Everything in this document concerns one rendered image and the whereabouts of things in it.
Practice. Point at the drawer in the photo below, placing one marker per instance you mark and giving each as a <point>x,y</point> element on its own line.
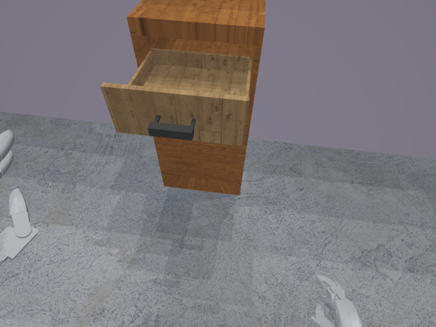
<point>181,86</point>

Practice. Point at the robot left hand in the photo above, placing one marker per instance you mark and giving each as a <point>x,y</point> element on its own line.
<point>14,240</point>

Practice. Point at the robot right hand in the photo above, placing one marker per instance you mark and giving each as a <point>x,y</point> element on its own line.
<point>342,314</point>

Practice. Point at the cabinet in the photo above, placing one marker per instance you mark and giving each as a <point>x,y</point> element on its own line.
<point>228,27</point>

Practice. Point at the handle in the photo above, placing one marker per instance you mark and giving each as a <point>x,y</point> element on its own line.
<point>167,130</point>

